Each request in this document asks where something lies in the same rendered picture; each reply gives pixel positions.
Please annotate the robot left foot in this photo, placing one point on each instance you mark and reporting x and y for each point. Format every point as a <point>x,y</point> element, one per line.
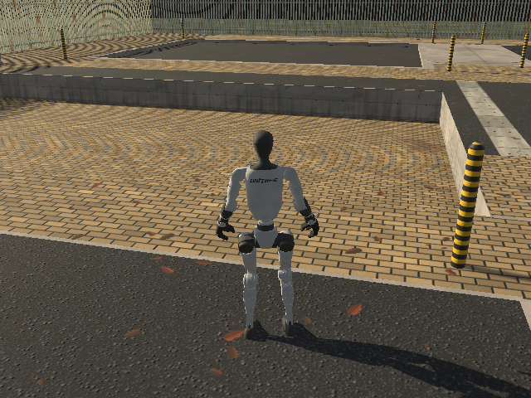
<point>249,332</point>

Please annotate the left robot forearm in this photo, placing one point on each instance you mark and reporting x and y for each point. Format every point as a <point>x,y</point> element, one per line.
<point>224,216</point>

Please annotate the robot right hand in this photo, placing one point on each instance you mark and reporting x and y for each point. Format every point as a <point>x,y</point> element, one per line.
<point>315,228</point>

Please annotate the left robot upper arm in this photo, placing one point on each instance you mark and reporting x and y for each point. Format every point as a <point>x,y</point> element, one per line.
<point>234,187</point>

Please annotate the right robot forearm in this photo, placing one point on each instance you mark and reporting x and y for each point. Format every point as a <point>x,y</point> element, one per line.
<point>308,214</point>

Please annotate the right robot shin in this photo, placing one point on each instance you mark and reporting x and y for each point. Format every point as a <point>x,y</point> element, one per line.
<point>287,293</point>

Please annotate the right robot upper arm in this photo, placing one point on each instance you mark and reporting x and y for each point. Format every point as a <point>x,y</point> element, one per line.
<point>295,187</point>

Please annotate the robot left hand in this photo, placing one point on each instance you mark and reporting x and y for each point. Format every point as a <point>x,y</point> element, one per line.
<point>226,228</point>

